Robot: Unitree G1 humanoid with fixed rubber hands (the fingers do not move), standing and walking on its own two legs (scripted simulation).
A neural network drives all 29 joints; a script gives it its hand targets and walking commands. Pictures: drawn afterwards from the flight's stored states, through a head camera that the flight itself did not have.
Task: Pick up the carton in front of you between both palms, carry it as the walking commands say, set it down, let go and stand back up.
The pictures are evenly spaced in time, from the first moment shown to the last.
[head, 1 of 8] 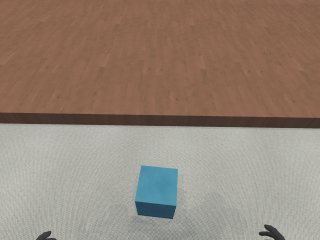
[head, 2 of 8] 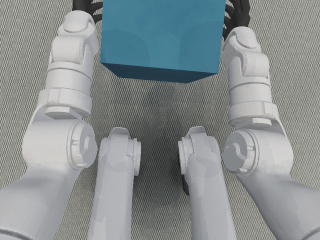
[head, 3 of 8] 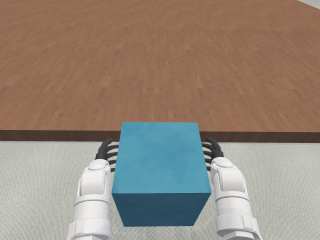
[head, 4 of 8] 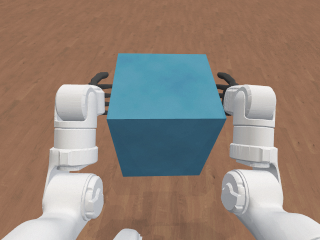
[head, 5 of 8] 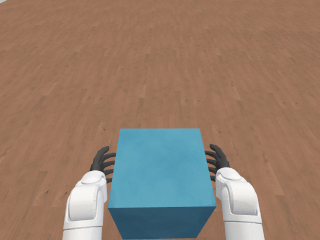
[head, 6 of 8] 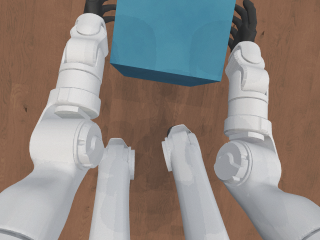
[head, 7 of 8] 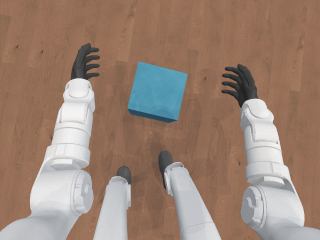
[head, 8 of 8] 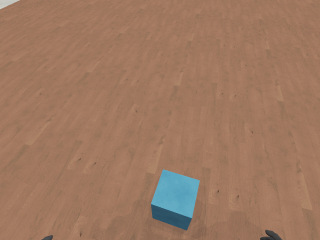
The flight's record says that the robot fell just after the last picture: no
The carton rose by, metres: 0.90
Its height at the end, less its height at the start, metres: +0.13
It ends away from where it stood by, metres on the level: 3.07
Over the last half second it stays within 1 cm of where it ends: yes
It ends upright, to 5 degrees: yes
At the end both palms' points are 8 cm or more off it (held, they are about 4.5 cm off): yes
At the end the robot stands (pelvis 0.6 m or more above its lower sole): yes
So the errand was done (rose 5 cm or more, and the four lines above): yes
